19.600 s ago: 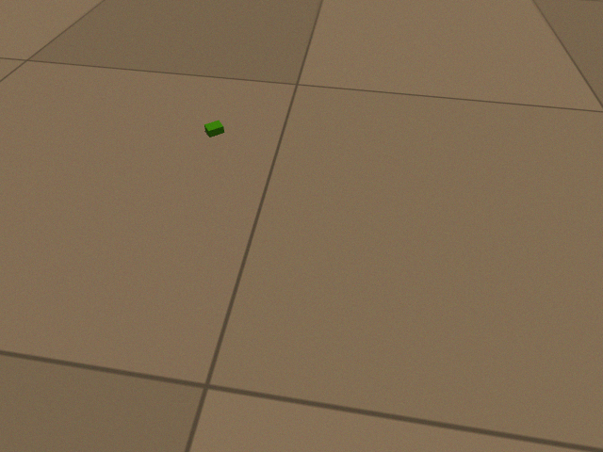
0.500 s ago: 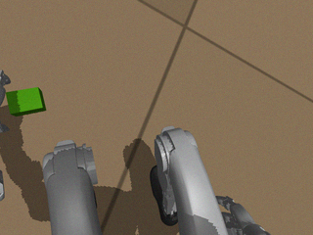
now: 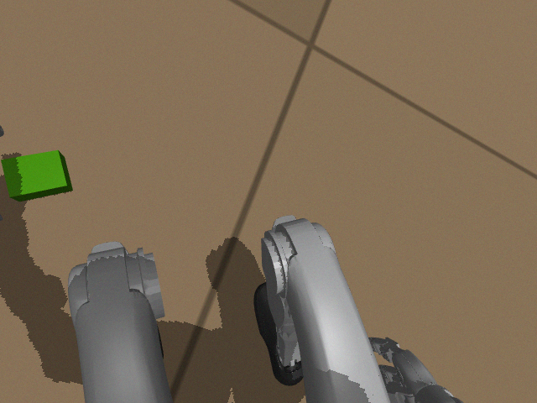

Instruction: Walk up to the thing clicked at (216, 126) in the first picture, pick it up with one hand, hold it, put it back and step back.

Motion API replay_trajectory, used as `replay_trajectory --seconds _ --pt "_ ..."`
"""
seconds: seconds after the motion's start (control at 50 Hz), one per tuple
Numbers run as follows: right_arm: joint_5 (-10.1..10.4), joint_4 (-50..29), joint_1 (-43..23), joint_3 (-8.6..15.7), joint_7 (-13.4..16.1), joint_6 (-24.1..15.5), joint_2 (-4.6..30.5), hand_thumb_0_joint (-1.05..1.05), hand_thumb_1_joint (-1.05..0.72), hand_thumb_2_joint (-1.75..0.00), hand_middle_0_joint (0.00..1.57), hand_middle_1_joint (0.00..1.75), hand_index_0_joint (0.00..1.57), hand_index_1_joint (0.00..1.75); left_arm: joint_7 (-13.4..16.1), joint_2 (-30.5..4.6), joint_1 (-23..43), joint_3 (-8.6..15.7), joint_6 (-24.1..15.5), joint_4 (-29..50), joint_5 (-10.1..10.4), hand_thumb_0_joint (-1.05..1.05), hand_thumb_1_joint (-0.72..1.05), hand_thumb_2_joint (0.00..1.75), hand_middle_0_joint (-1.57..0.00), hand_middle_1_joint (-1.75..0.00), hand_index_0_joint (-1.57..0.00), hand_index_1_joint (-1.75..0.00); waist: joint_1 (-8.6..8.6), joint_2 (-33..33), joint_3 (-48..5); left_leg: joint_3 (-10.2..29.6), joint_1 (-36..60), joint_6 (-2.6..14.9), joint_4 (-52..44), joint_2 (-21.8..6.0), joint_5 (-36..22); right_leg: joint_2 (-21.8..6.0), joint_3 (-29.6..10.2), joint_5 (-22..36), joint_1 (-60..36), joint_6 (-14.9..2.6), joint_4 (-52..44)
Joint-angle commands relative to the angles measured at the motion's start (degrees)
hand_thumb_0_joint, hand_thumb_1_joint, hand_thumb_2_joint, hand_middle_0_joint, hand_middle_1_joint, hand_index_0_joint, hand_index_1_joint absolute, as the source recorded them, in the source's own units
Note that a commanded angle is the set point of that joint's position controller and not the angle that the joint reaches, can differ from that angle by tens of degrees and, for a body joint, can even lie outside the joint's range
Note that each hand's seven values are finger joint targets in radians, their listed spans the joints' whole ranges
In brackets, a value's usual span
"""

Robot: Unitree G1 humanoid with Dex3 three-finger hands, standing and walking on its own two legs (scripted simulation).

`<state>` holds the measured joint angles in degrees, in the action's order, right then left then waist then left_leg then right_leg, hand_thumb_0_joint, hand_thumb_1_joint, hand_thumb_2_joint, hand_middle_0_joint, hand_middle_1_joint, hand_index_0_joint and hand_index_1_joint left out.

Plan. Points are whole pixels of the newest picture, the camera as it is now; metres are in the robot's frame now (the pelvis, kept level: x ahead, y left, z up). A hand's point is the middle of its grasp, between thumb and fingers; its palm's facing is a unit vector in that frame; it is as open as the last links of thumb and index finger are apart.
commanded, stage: rise first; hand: left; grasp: from above
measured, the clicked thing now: (38, 176) +0.46 +0.31 -0.30
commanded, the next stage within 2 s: approach in 0.24 s
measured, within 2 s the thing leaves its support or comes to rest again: neither
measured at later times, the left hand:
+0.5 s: hand out of the picture +0.42 +0.34 -0.17, palm faces -0.45 -0.09 -0.89, open 13.1 cm
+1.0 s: hand (6, 159) +0.45 +0.31 -0.18, palm faces -0.43 -0.10 -0.90, open 12.9 cm
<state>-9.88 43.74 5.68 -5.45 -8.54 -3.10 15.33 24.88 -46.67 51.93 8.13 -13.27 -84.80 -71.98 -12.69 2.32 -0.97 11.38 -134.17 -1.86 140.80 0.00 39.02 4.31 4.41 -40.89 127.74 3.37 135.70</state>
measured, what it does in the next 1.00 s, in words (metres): stands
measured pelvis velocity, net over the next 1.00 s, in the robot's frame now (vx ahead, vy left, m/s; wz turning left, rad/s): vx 0.00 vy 0.00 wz -0.01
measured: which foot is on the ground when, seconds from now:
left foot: down 0.00-1.00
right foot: down 0.00-1.00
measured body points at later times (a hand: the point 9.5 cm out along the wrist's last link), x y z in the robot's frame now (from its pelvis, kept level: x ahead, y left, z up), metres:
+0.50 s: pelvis +0.00 +0.00 +0.00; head +0.23 +0.09 +0.38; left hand +0.44 +0.34 -0.12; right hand +0.08 -0.27 -0.10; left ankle +0.07 +0.13 -0.28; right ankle +0.10 -0.13 -0.28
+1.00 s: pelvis +0.00 +0.00 +0.00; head +0.24 +0.07 +0.37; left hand +0.47 +0.31 -0.13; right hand +0.03 -0.27 -0.10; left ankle +0.07 +0.13 -0.28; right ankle +0.10 -0.13 -0.28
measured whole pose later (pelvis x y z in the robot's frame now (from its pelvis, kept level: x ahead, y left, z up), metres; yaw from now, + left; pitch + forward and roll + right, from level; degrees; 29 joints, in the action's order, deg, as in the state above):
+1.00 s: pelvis +0.00 +0.00 +0.00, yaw +0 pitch +32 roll -9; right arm -9.1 42.5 9.4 -8.1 -8.7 -3.6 15.9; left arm 24.7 -45.6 54.9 7.5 -6.7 -85.8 -68.5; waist -16.1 0.9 0.2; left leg 11.3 -134.8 -2.0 140.6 -0.9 38.8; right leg 5.0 4.2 -39.5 129.6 3.7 135.7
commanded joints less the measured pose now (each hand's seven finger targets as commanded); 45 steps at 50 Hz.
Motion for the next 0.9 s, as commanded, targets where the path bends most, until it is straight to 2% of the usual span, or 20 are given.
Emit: replay_trajectory --seconds 0.0,0.08,0.14,0.28,0.3,0.32,0.34,0.4,0.44,0.48,0.54,0.56,0.6,0.66,0.72,0.74,0.76,0.8,0.84,0.88 --pt "0.21 -0.7 10.63 4.56 0.69 -0.01 15.18 0.0 -0.9 -0.9 0.2 0.3 0.2 0.3 1.52 -15.02 16.07 1.83 -0.32 10.39 1.03 0.0 -0.38 0.88 -0.26 -0.8 -0.24 -0.82 0.93 -21.11 -39.83 -7.19 32.58 2.54 -15.05 -0.36 -10.77 0.53 6.57 14.61 -16.12 -5.16 -12.89" --pt "0.29 -0.92 10.35 4.52 0.8 -0.04 15.0 0.0 -0.9 -0.9 0.2 0.3 0.2 0.3 1.61 -14.08 17.12 0.8 -0.36 9.59 1.12 0.0 -0.38 0.87 -0.25 -0.83 -0.23 -0.84 -0.07 -19.3 -37.55 -7.18 30.33 2.88 -14.84 -0.57 -7.92 0.61 6.55 12.4 -14.55 -5.05 -13.73" --pt "0.49 -0.9 10.69 4.41 0.81 -0.32 15.0 0.0 -0.9 -0.9 0.2 0.3 0.2 0.3 1.55 -14.25 15.93 0.99 -0.29 8.38 1.04 0.0 -0.36 0.86 -0.27 -0.81 -0.25 -0.82 0.49 -19.58 -35.93 -7.42 30.12 2.76 -15.48 -0.4 -7.59 0.38 6.44 11.8 -14.48 -5.14 -13.74" --pt "0.74 -0.81 11.05 4.57 1.15 -0.31 14.77 0.0 -0.9 -0.9 0.2 0.3 0.2 0.3 1.33 -13.87 17.59 0.13 0.04 9.65 1.12 0.0 -0.35 0.85 -0.27 -0.81 -0.26 -0.83 0.04 -19.09 -38.91 -7.55 31.08 3.0 -14.76 -0.43 -9.64 0.47 5.98 14.12 -15.85 -4.86 -14.34" --pt "0.76 -0.85 11.23 4.52 1.19 -0.2 14.93 0.0 -0.89 -0.9 0.2 0.3 0.2 0.3 1.4 -14.99 16.96 1.49 0.04 10.08 1.13 0.0 -0.35 0.86 -0.27 -0.8 -0.26 -0.82 0.79 -20.34 -40.02 -7.55 32.11 2.74 -15.29 -0.31 -10.49 0.35 6.13 14.61 -16.48 -4.95 -13.89" --pt "0.82 -0.76 11.12 4.42 1.16 -0.25 14.63 0.0 -0.9 -0.9 0.2 0.3 0.2 0.3 1.08 -13.95 14.63 0.63 0.57 7.17 1.06 0.0 -0.43 0.93 -0.28 -0.77 -0.23 -0.82 0.85 -19.26 -38.25 -7.62 31.41 2.83 -15.13 -0.34 -10.5 0.34 6.1 14.68 -16.26 -4.95 -13.88" --pt "0.62 -0.86 11.03 4.43 1.1 -0.22 14.74 0.0 -0.9 -0.89 0.2 0.3 0.2 0.3 0.84 -13.11 14.97 0.04 0.69 6.74 1.08 0.0 -0.37 0.85 -0.25 -0.85 -0.24 -0.85 0.09 -18.56 -36.84 -7.65 30.49 2.93 -15.02 -0.42 -10.27 0.31 6.12 14.58 -16.12 -4.83 -14.11" --pt "0.68 -1.01 11.61 4.2 1.07 -0.38 14.76 0.0 -0.9 -0.89 0.2 0.3 0.2 0.3 0.37 -11.46 19.16 -1.84 0.21 8.24 1.4 0.0 -0.38 0.86 -0.25 -0.85 -0.24 -0.86 -1.72 -19.29 -36.14 -7.06 30.5 2.84 -15.49 -0.43 -8.61 0.29 6.48 13.21 -14.88 -5.04 -14.21" --pt "0.93 -0.89 11.57 4.31 1.22 -0.39 15.07 0.0 -0.9 -0.89 0.2 0.3 0.2 0.3 0.6 -10.87 21.39 -2.78 -0.14 9.17 1.41 0.0 -0.37 0.85 -0.25 -0.85 -0.24 -0.86 -1.68 -20.61 -38.04 -6.59 32.22 2.5 -15.93 -0.58 -8.27 0.4 7.0 12.65 -13.61 -5.32 -13.54" --pt "0.58 -0.75 12.22 3.83 1.19 -0.69 14.79 0.0 -0.9 -0.89 0.2 0.3 0.2 0.3 0.85 -7.76 22.84 -5.0 -0.14 6.9 1.32 0.0 -0.37 0.85 -0.24 -0.87 -0.24 -0.87 -3.97 -18.95 -35.74 -6.71 30.56 2.75 -14.98 -0.71 -7.7 0.61 6.87 12.76 -13.82 -5.04 -14.61" --pt "0.25 -0.75 13.18 3.12 1.46 -1.07 15.37 0.0 -0.9 -0.89 0.2 0.3 0.2 0.3 2.37 -9.49 26.56 -4.65 0.17 6.05 0.95 0.0 -0.37 0.86 -0.24 -0.87 -0.24 -0.87 -4.36 -19.86 -35.81 -6.81 30.26 2.72 -15.03 -0.61 -7.51 0.55 6.89 12.47 -13.93 -4.99 -14.88" --pt "0.04 -0.55 13.26 2.9 1.56 -1.25 15.32 0.0 -0.9 -0.89 0.2 0.3 0.2 0.3 2.85 -8.54 25.72 -5.31 0.64 3.81 0.44 0.0 -0.37 0.86 -0.24 -0.87 -0.24 -0.87 -4.49 -19.91 -35.37 -6.84 30.31 2.67 -14.83 -0.7 -7.6 0.62 7.02 12.71 -13.84 -4.98 -14.71" --pt "-0.17 -0.65 13.04 2.48 1.58 -1.06 15.5 0.0 -0.89 -0.89 0.2 0.3 0.2 0.3 4.01 -9.39 27.08 -4.82 1.52 3.31 -0.38 0.0 -0.35 0.85 -0.26 -0.85 -0.26 -0.85 -4.18 -22.02 -38.06 -6.75 32.4 2.39 -15.06 -0.72 -8.76 0.83 7.23 13.66 -14.02 -5.25 -13.86" --pt "-0.41 -1.36 12.94 1.63 1.34 -1.31 15.63 0.0 -0.9 -0.89 0.2 0.3 0.2 0.3 5.55 -10.96 25.23 -3.33 3.79 -2.34 -0.84 0.0 -0.35 0.85 -0.26 -0.84 -0.25 -0.84 -4.14 -21.41 -34.6 -7.19 29.41 2.68 -15.13 -0.57 -8.57 0.73 7.18 13.79 -13.71 -5.19 -13.61" --pt "-0.61 -2.23 12.61 0.81 1.33 -1.3 15.84 0.0 -0.89 -0.89 0.2 0.3 0.2 0.3 6.37 -13.83 24.92 -1.14 5.47 -1.43 -0.38 0.0 -0.34 0.84 -0.28 -0.8 -0.27 -0.81 -3.17 -20.89 -38.31 -7.65 29.46 3.22 -14.04 -0.59 -10.38 0.89 6.56 15.79 -16.87 -4.85 -13.84" --pt "-0.55 -2.58 12.14 0.45 1.18 -1.34 15.71 0.0 -0.89 -0.89 0.2 0.3 0.2 0.3 6.5 -14.3 23.04 -0.77 6.16 -2.51 -0.09 0.0 -0.34 0.83 -0.28 -0.8 -0.27 -0.81 -2.4 -22.14 -38.03 -7.85 29.13 3.12 -14.49 -0.5 -10.73 0.86 6.38 15.95 -17.33 -5.04 -13.21" --pt "-0.53 -2.73 11.79 0.45 0.98 -1.56 15.66 0.0 -0.9 -0.89 0.2 0.3 0.2 0.3 6.19 -13.57 21.17 -0.97 6.99 -4.54 0.26 0.0 -0.33 0.83 -0.28 -0.8 -0.28 -0.81 -2.74 -20.66 -36.3 -7.7 28.2 3.27 -14.33 -0.56 -10.25 1.0 6.51 15.67 -16.54 -5.04 -12.93" --pt "-0.13 -3.33 11.3 0.46 0.78 -1.59 15.71 0.0 -0.89 -0.89 0.2 0.3 0.2 0.3 5.45 -15.77 21.59 -0.25 7.42 -1.11 1.15 0.0 -0.33 0.82 -0.3 -0.78 -0.29 -0.79 -2.26 -19.85 -37.31 -7.81 26.4 3.69 -13.74 -0.69 -9.02 1.46 5.78 14.65 -18.39 -4.9 -13.61" --pt "0.48 -3.76 10.98 0.74 0.75 -1.6 15.72 0.0 -0.89 -0.89 0.2 0.3 0.2 0.3 4.69 -19.32 19.84 2.13 7.52 3.69 2.35 0.0 -0.32 0.81 -0.32 -0.75 -0.3 -0.76 0.27 -20.95 -40.62 -8.28 27.04 3.62 -13.91 -0.66 -9.71 1.22 5.03 14.52 -20.93 -4.97 -13.36" --pt "0.68 -3.64 10.91 1.24 0.55 -1.33 15.42 0.0 -0.9 -0.89 0.2 0.3 0.2 0.3 3.53 -18.85 18.3 2.5 7.6 6.57 3.4 0.0 -0.3 0.79 -0.32 -0.75 -0.31 -0.76 0.42 -21.4 -41.83 -8.4 27.83 3.5 -13.74 -0.73 -10.68 1.24 4.92 15.35 -21.47 -4.92 -13.3"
